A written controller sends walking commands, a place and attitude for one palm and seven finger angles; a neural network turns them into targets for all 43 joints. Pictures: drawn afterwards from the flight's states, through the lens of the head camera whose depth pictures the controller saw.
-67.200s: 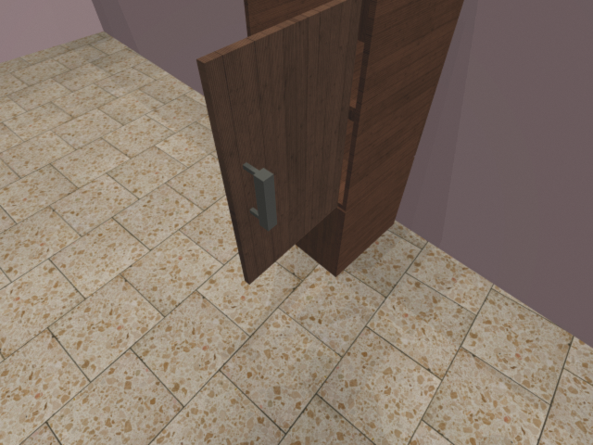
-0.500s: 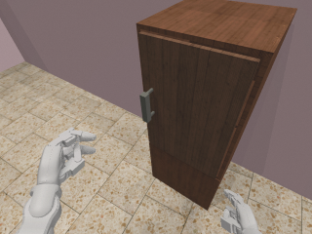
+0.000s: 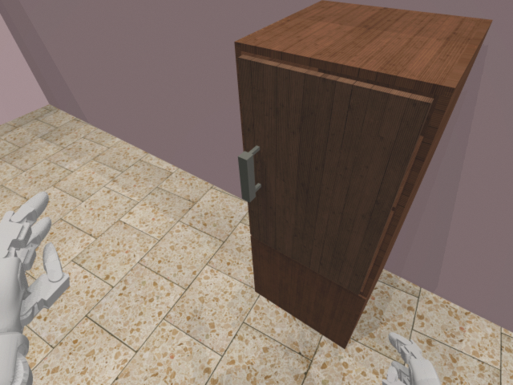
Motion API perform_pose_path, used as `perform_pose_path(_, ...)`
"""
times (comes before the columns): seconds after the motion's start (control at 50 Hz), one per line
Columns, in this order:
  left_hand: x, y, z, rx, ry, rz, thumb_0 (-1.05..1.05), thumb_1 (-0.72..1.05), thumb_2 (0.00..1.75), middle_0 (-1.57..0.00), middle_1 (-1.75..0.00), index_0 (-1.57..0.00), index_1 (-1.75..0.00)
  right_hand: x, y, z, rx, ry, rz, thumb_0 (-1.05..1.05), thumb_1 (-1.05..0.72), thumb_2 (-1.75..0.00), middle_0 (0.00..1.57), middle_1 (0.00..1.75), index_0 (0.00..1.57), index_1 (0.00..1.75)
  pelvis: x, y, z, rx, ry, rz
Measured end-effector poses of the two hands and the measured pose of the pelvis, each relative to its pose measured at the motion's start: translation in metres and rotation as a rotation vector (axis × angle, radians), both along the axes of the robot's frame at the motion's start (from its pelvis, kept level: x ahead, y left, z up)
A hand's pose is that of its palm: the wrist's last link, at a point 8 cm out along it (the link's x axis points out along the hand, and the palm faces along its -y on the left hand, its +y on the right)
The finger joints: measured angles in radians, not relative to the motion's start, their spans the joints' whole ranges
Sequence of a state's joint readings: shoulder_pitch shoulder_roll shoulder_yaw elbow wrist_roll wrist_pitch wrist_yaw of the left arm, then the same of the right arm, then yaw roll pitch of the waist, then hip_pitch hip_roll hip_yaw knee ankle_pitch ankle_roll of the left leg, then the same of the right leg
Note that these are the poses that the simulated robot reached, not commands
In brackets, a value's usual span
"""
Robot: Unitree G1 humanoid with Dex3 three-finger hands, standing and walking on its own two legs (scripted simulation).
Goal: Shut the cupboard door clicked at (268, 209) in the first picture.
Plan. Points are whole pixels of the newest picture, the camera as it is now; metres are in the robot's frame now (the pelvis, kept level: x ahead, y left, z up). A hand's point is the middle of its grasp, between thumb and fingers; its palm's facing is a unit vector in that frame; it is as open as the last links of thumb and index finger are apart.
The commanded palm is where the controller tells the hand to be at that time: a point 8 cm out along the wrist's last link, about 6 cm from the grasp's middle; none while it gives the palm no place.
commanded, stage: draw the hand back to the body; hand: left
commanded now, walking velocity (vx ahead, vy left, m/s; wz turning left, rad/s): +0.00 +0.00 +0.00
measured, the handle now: (252, 173) +0.62 +0.10 -0.03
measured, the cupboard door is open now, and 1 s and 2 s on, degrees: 0 0 0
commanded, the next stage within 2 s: step back with the hand held close in 0.12 s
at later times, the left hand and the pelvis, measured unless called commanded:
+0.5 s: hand (71, 274) +0.19 +0.26 +0.15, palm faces +0.40 -0.80 -0.44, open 7.4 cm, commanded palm +0.14 +0.30 +0.17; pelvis -0.01 +0.00 -0.01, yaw -1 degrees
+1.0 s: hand (35, 316) +0.14 +0.27 +0.15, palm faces +0.43 -0.78 -0.45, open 7.4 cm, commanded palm +0.08 +0.30 +0.17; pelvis -0.06 +0.01 -0.02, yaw -1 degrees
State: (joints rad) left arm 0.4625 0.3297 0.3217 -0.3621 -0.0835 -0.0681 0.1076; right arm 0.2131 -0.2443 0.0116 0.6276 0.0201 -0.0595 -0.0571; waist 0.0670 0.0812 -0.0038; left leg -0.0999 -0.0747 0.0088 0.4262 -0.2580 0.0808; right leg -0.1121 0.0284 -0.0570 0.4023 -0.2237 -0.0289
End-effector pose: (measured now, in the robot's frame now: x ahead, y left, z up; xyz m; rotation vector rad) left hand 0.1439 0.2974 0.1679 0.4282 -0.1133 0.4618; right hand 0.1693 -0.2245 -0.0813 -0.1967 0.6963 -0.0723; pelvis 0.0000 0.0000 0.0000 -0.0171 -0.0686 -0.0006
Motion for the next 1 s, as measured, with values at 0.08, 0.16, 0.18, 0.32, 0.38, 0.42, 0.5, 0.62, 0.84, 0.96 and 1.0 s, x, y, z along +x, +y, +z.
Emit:
perform_pose_path(0.08,0.001,-0.006,0.003,0.005,-0.022,-0.028,0.02,0.89,0.90,-0.22,-0.31,-0.22,-0.31,-0.001,0.000,0.005,0.000,-0.030,-0.004,0.02,-0.91,-0.90,0.20,0.30,0.20,0.30,-0.002,-0.002,0.000,0.000,-0.007,-0.005)
perform_pose_path(0.16,0.001,-0.007,0.010,0.024,-0.042,-0.038,0.02,0.89,0.90,-0.21,-0.30,-0.22,-0.30,-0.001,0.000,0.007,0.010,-0.047,-0.006,0.02,-0.91,-0.90,0.20,0.30,0.20,0.30,-0.003,-0.005,0.000,0.000,-0.012,-0.010)
perform_pose_path(0.18,0.001,-0.008,0.011,0.027,-0.044,-0.038,0.02,0.89,0.90,-0.21,-0.30,-0.21,-0.30,-0.001,0.000,0.007,0.013,-0.048,-0.007,0.02,-0.91,-0.90,0.20,0.30,0.20,0.30,-0.003,-0.005,0.000,0.000,-0.012,-0.010)
perform_pose_path(0.32,0.001,-0.007,0.014,0.057,-0.048,-0.030,0.02,0.89,0.90,-0.21,-0.30,-0.21,-0.30,-0.004,-0.004,0.003,0.017,-0.025,-0.012,0.02,-0.91,-0.90,0.20,0.30,0.20,0.30,-0.005,-0.008,0.000,-0.005,0.016,-0.008)
perform_pose_path(0.38,0.002,-0.005,0.014,0.082,-0.054,-0.033,0.02,0.89,0.90,-0.21,-0.30,-0.21,-0.30,-0.009,-0.011,-0.001,0.005,0.000,-0.035,0.02,-0.91,-0.90,0.20,0.30,0.20,0.30,-0.006,-0.007,-0.002,-0.012,0.045,-0.007)
perform_pose_path(0.42,0.004,-0.005,0.011,0.086,-0.046,-0.043,0.02,0.89,0.90,-0.21,-0.30,-0.21,-0.30,-0.013,-0.017,-0.003,-0.007,0.022,-0.057,0.02,-0.91,-0.90,0.20,0.30,0.20,0.30,-0.006,-0.005,-0.003,-0.012,0.060,-0.008)
perform_pose_path(0.5,0.007,-0.004,0.004,0.091,-0.015,-0.072,0.02,0.89,0.90,-0.21,-0.30,-0.21,-0.30,-0.024,-0.025,-0.007,-0.033,0.060,-0.107,0.02,-0.91,-0.90,0.20,0.30,0.20,0.30,-0.008,0.000,-0.005,-0.003,0.074,-0.014)
perform_pose_path(0.62,0.005,-0.002,0.010,0.142,-0.016,-0.115,0.02,0.89,0.90,-0.21,-0.30,-0.21,-0.30,-0.040,-0.028,-0.006,-0.057,0.072,-0.152,0.02,-0.91,-0.90,0.20,0.30,0.20,0.30,-0.019,0.005,-0.008,0.010,0.077,-0.031)
perform_pose_path(0.84,-0.027,0.004,0.010,0.176,-0.067,-0.114,0.02,0.89,0.90,-0.21,-0.30,-0.21,-0.30,-0.071,-0.017,-0.004,-0.061,0.046,-0.145,0.02,-0.91,-0.90,0.20,0.30,0.20,0.30,-0.049,0.008,-0.014,0.009,0.076,-0.037)
perform_pose_path(0.96,-0.043,0.007,0.003,0.165,-0.098,-0.087,0.02,0.89,0.90,-0.21,-0.30,-0.21,-0.30,-0.089,-0.017,-0.008,-0.078,0.059,-0.127,0.01,-0.91,-0.90,0.20,0.30,0.20,0.30,-0.062,0.007,-0.019,0.000,0.075,-0.027)
perform_pose_path(1.0,-0.046,0.007,0.001,0.155,-0.113,-0.085,0.02,0.89,0.90,-0.21,-0.30,-0.21,-0.30,-0.094,-0.017,-0.009,-0.087,0.068,-0.122,0.02,-0.91,-0.90,0.20,0.30,0.20,0.30,-0.065,0.008,-0.020,-0.004,0.076,-0.022)
